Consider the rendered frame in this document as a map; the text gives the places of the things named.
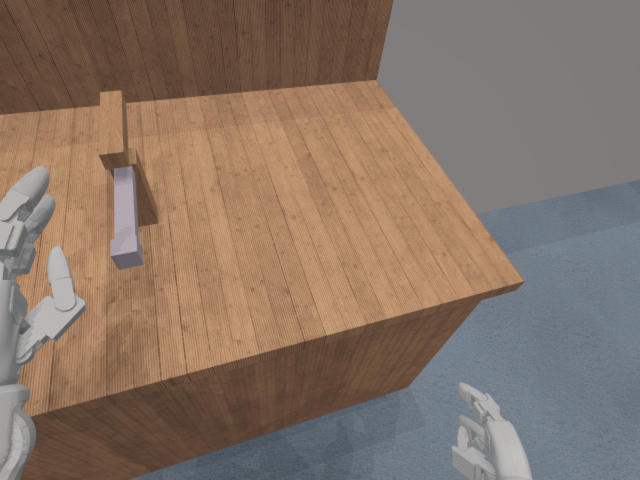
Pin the left robot hand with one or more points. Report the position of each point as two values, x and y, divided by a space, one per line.
24 213

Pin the tap lever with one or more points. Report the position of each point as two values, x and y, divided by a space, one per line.
126 250

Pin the counter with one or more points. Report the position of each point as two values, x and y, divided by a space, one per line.
303 250

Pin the right robot hand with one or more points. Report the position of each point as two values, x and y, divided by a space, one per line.
497 453

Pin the left robot forearm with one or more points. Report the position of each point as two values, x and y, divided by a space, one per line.
17 431

